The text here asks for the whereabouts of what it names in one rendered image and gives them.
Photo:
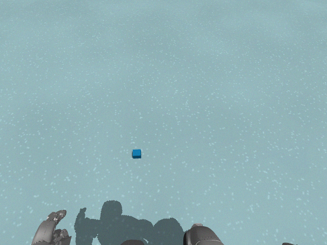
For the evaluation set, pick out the left robot hand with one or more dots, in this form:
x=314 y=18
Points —
x=46 y=231

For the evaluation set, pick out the small box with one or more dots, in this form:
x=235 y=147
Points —
x=137 y=154

